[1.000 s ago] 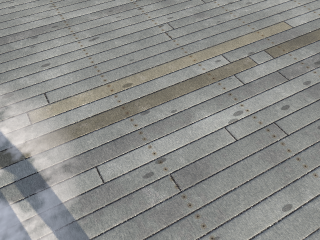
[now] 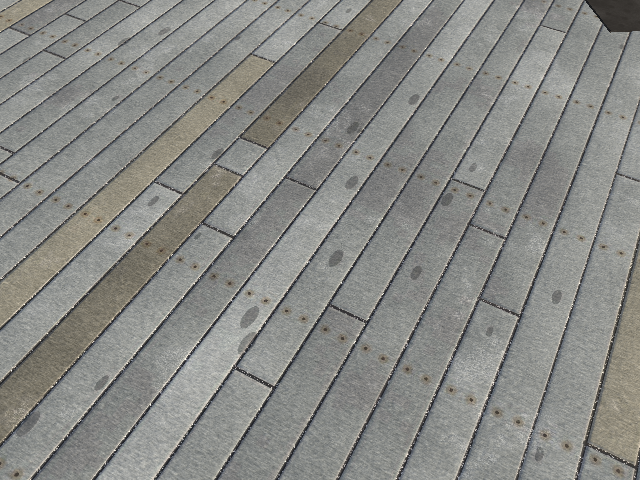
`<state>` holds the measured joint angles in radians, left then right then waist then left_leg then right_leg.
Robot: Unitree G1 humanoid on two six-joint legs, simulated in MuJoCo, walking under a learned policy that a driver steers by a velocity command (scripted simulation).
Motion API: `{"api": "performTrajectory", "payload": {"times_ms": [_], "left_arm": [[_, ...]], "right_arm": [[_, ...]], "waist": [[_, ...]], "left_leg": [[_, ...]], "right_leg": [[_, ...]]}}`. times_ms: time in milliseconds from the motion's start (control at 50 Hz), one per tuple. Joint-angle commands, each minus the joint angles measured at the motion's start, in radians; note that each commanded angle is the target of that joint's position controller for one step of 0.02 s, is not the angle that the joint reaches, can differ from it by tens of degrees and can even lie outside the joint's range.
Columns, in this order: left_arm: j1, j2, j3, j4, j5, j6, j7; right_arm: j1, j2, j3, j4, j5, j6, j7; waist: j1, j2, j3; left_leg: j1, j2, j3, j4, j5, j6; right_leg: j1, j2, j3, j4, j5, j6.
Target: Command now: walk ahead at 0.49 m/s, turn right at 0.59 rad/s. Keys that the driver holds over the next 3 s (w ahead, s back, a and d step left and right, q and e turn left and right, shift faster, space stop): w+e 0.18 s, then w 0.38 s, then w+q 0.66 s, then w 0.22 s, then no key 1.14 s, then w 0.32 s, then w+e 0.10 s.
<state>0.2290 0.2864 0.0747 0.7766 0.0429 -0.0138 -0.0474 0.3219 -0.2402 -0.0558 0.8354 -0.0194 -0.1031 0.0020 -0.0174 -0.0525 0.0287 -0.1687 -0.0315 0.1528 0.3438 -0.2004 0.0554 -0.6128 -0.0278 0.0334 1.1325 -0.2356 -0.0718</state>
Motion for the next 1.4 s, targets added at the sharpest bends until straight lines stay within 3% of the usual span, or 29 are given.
{"api": "performTrajectory", "payload": {"times_ms": [20,100,200,240,280,300,320,340,360,400,440,540,660,740,800,840,860,880,900,920,960,980,1040,1120,1220,1300,1340,1380,1400], "left_arm": [[-0.022,0.001,-0.008,-0.071,0.001,0.000,-0.016],[-0.170,-0.023,-0.028,-0.118,-0.008,-0.008,-0.031],[-0.296,-0.020,-0.035,-0.165,0.000,-0.010,-0.038],[-0.256,-0.011,-0.030,-0.154,0.008,-0.012,-0.025],[-0.030,0.023,-0.010,-0.077,0.016,-0.028,-0.009],[0.139,0.076,0.011,-0.021,0.031,-0.036,0.007],[0.200,0.188,0.036,-0.016,0.030,-0.037,0.023],[0.252,0.190,0.041,-0.019,-0.006,-0.024,0.037],[0.182,0.170,0.036,-0.001,-0.015,-0.022,0.047],[0.085,0.082,0.012,0.014,-0.024,-0.040,0.045],[0.050,0.037,-0.006,0.023,-0.030,-0.057,0.039],[0.125,0.058,-0.004,0.084,-0.039,-0.080,0.037],[0.208,0.054,-0.013,0.136,-0.025,-0.089,0.040],[0.243,0.058,-0.019,0.172,-0.016,-0.088,0.059],[0.213,0.086,-0.018,0.183,-0.011,-0.085,0.073],[0.196,0.118,-0.011,0.182,-0.008,-0.071,0.077],[0.184,0.118,-0.015,0.161,-0.014,-0.071,0.079],[0.233,0.033,-0.033,0.106,-0.044,-0.080,0.062],[0.186,0.078,-0.020,0.093,-0.023,-0.090,0.054],[0.099,0.077,-0.020,0.064,-0.021,-0.099,0.047],[0.055,0.061,-0.025,0.052,-0.017,-0.103,0.044],[0.075,0.048,-0.028,0.050,-0.002,-0.083,0.045],[0.066,0.022,-0.034,0.031,0.010,-0.039,0.039],[-0.112,0.029,-0.034,-0.037,0.005,-0.030,0.032],[-0.273,0.026,-0.045,-0.096,-0.006,-0.037,0.024],[-0.316,0.034,-0.051,-0.123,-0.012,-0.054,0.019],[-0.219,0.060,-0.041,-0.097,-0.012,-0.063,0.023],[0.014,0.109,-0.018,-0.028,-0.007,-0.082,0.044],[0.175,0.176,-0.003,-0.019,0.013,-0.089,0.060]], "right_arm": [[0.024,-0.070,-0.009,-0.032,0.002,-0.022,0.003],[0.058,-0.088,-0.009,-0.010,0.002,-0.017,0.001],[0.152,-0.127,-0.015,0.038,0.001,0.008,-0.017],[0.173,-0.150,-0.015,0.062,-0.001,0.023,-0.023],[0.171,-0.170,-0.013,0.072,0.003,0.039,-0.024],[0.159,-0.150,-0.004,0.052,0.006,0.039,-0.022],[0.210,-0.028,0.028,-0.017,0.029,0.031,0.003],[0.120,-0.133,-0.004,-0.025,0.024,0.030,-0.001],[0.014,-0.132,-0.006,-0.057,0.028,0.023,0.001],[0.014,-0.096,0.004,-0.037,0.016,0.019,0.004],[0.094,-0.069,0.008,-0.004,-0.015,0.056,0.011],[-0.053,-0.059,0.002,-0.038,-0.020,0.076,0.032],[-0.235,-0.044,0.015,-0.081,-0.001,0.070,0.037],[-0.314,-0.051,0.016,-0.114,-0.006,0.064,0.043],[-0.258,-0.057,0.008,-0.105,-0.011,0.059,0.038],[-0.048,-0.091,-0.013,-0.040,-0.017,0.050,0.030],[0.116,-0.150,-0.037,0.004,-0.033,0.044,0.022],[0.186,-0.281,-0.076,0.000,-0.038,0.047,0.010],[0.148,-0.261,-0.071,0.007,0.006,0.056,0.020],[0.076,-0.237,-0.066,0.006,0.018,0.061,0.019],[-0.010,-0.147,-0.044,-0.006,0.014,0.060,0.016],[-0.034,-0.121,-0.035,-0.006,0.022,0.058,0.013],[-0.004,-0.144,-0.039,0.003,0.023,0.036,0.012],[0.072,-0.160,-0.044,0.011,0.024,0.038,0.007],[0.159,-0.164,-0.046,0.015,0.017,0.046,-0.001],[0.178,-0.161,-0.041,0.018,0.004,0.043,-0.015],[0.135,-0.175,-0.041,0.012,0.002,0.036,-0.020],[0.115,-0.180,-0.038,0.016,0.005,0.028,-0.010],[0.126,-0.123,-0.021,-0.012,0.011,0.021,-0.004]], "waist": [[0.021,0.107,0.013],[-0.007,0.119,0.039],[-0.044,0.120,0.068],[-0.018,0.142,0.035],[0.084,0.132,-0.092],[0.155,0.088,-0.198],[0.123,-0.166,-0.343],[0.163,-0.066,-0.396],[0.137,-0.010,-0.242],[0.049,0.060,-0.087],[-0.010,0.018,-0.059],[0.000,0.017,0.023],[0.055,-0.002,0.067],[0.070,0.007,0.099],[0.031,-0.016,0.051],[-0.062,-0.018,-0.076],[-0.131,0.018,-0.169],[-0.107,0.248,-0.289],[-0.088,0.209,-0.333],[-0.059,0.142,-0.179],[-0.002,0.025,-0.026],[0.034,0.027,-0.011],[0.050,0.074,-0.021],[-0.001,0.095,0.017],[-0.068,0.119,0.011],[-0.075,0.131,0.014],[-0.023,0.141,-0.003],[0.085,0.087,-0.119],[0.138,-0.008,-0.261]], "left_leg": [[0.051,0.282,-0.156,-0.196,0.259,0.111],[0.054,0.254,-0.032,-0.188,0.322,0.085],[0.197,0.296,0.022,-0.135,0.457,0.073],[0.243,0.307,0.049,-0.015,0.761,0.068],[0.205,0.294,0.088,0.283,0.880,0.053],[0.012,0.273,0.091,0.519,0.633,0.035],[-0.430,0.124,0.091,0.910,-0.179,-0.023],[-0.526,0.045,-0.084,1.074,-0.327,-0.029],[-0.594,0.104,-0.145,1.054,-0.208,-0.016],[-0.494,0.155,-0.157,0.887,-0.128,-0.012],[-0.361,0.160,-0.157,0.816,-0.117,-0.025],[-0.464,0.169,-0.130,0.654,0.041,-0.054],[-0.498,0.131,-0.119,0.412,0.220,-0.026],[-0.504,0.091,-0.100,0.310,0.178,0.023],[-0.367,0.016,-0.031,0.258,0.053,0.079],[-0.124,-0.060,-0.003,0.189,0.012,0.123],[0.134,0.021,-0.136,0.163,-0.003,0.175],[0.443,0.319,-0.643,0.114,-0.037,0.335],[0.485,0.382,-0.925,-0.033,0.037,0.374],[0.362,0.347,-0.757,-0.044,0.008,0.336],[0.109,0.266,-0.567,-0.090,0.157,0.257],[0.026,0.220,-0.500,-0.116,0.200,0.228],[-0.052,0.169,-0.422,-0.133,0.316,0.236],[-0.023,0.128,-0.418,-0.155,0.286,0.195],[0.106,0.127,-0.460,-0.098,0.346,0.166],[0.176,0.165,-0.480,-0.048,0.455,0.147],[0.157,0.177,-0.479,0.005,0.563,0.116],[0.112,0.104,-0.410,0.285,0.667,0.081],[-0.025,0.054,-0.360,0.553,0.391,0.062]], "right_leg": [[-0.120,-0.043,0.023,-0.036,0.105,0.010],[-0.068,-0.037,-0.053,-0.282,0.255,0.008],[-0.010,-0.005,-0.138,-0.479,0.140,-0.036],[0.098,0.060,-0.170,-0.524,0.028,-0.072],[0.386,0.133,-0.171,-0.630,0.027,-0.121],[0.666,0.038,-0.038,-0.643,0.006,-0.161],[1.039,-0.317,0.479,-0.673,-0.026,-0.296],[1.018,-0.383,0.685,-0.794,0.095,-0.325],[0.917,-0.325,0.469,-0.796,0.233,-0.285],[0.660,-0.234,0.275,-0.843,0.393,-0.204],[0.507,-0.189,0.189,-0.905,0.418,-0.180],[0.483,-0.136,0.102,-1.002,0.370,-0.170],[0.580,-0.146,-0.004,-1.029,0.384,-0.127],[0.698,-0.189,-0.059,-1.000,0.473,-0.106],[0.753,-0.196,-0.120,-0.838,0.865,-0.076],[0.731,-0.176,-0.167,-0.509,1.022,-0.052],[0.540,-0.152,-0.182,-0.250,0.799,-0.028],[0.141,0.026,-0.206,0.181,0.181,0.027],[-0.030,0.099,-0.014,0.310,-0.255,0.023],[-0.105,0.024,0.037,0.294,-0.161,0.015],[-0.038,-0.046,0.018,0.136,-0.062,0.028],[0.021,-0.063,0.016,0.083,-0.052,0.044],[0.063,-0.066,-0.010,-0.021,-0.037,0.089],[-0.032,-0.063,-0.032,-0.226,0.130,0.125],[-0.067,-0.023,-0.024,-0.419,0.230,0.125],[0.010,0.002,-0.032,-0.548,0.213,0.085],[0.176,0.029,-0.036,-0.612,0.150,0.045],[0.481,0.034,-0.033,-0.690,0.127,-0.007],[0.708,-0.185,0.205,-0.699,-0.025,-0.062]]}}
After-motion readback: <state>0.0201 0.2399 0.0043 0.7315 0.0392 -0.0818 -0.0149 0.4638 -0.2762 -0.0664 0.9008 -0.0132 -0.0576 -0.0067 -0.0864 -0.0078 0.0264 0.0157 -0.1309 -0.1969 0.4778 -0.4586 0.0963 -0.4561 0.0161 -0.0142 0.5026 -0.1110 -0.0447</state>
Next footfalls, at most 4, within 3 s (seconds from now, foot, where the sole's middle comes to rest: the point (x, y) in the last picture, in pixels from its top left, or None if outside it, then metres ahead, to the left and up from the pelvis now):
0.30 right None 0.30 -0.13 -0.78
0.86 left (326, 406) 0.64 -0.02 -0.78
1.40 right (379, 280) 0.98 -0.16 -0.78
1.84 left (298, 262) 1.04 0.05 -0.78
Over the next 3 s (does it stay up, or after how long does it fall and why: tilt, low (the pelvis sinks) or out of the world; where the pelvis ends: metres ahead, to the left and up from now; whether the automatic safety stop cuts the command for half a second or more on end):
stays up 1.07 0.01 -0.01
